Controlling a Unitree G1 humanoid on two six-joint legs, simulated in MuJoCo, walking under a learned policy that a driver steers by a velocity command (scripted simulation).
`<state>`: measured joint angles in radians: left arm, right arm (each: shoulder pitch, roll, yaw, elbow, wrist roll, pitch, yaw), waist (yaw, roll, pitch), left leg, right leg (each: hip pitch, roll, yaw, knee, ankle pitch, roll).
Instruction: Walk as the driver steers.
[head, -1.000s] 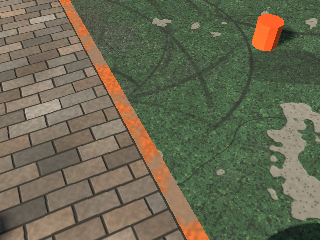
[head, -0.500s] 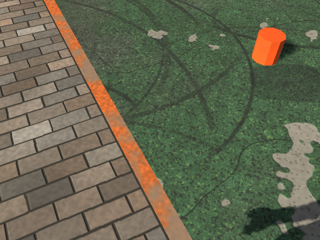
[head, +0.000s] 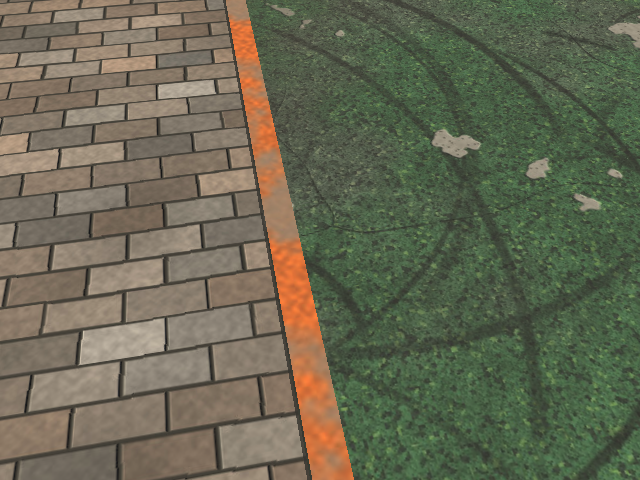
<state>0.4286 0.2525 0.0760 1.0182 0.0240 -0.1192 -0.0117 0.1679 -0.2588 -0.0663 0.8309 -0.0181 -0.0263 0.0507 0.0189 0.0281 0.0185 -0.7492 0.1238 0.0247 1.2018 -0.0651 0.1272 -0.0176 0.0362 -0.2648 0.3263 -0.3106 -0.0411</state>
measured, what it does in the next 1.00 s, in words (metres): walks ahead: left foot, then right foot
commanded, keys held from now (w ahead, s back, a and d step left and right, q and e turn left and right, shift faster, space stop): w+q+shift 0.26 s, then w+shift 0.32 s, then w+e+shift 0.34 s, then w+q+shift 0.08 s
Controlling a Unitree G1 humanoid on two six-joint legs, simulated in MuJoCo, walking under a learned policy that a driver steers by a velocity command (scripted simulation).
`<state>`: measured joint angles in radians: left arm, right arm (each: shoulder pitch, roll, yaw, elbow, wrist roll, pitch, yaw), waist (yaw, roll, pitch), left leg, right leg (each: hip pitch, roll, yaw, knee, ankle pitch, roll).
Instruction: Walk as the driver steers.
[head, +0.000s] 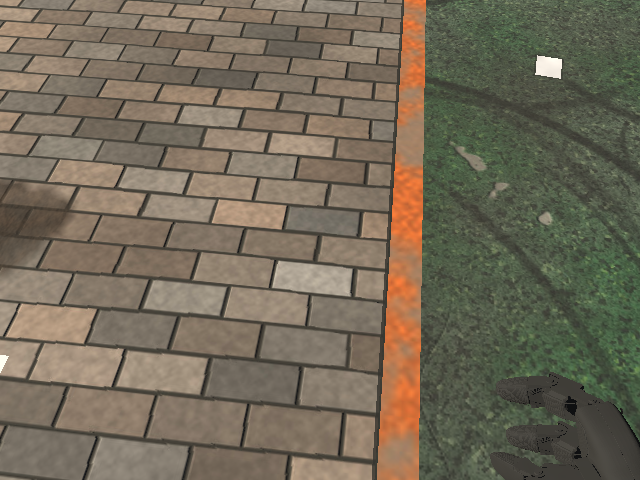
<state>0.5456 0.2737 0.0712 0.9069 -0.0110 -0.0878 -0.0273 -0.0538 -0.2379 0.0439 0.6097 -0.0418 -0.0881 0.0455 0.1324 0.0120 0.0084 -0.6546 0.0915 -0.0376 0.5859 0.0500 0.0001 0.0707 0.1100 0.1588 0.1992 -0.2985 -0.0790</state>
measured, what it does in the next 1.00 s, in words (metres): walks ahead, turning left: left foot, then right foot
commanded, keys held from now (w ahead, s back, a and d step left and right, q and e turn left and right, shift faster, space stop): w+q+shift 0.84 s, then shift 0.16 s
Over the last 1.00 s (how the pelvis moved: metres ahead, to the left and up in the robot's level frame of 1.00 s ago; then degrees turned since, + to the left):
0.94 0.17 0.00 11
